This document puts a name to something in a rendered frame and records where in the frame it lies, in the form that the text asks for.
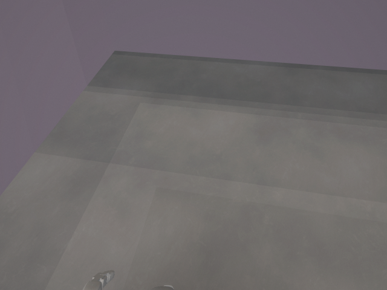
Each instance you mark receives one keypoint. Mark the left robot hand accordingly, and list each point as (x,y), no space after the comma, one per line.
(99,280)

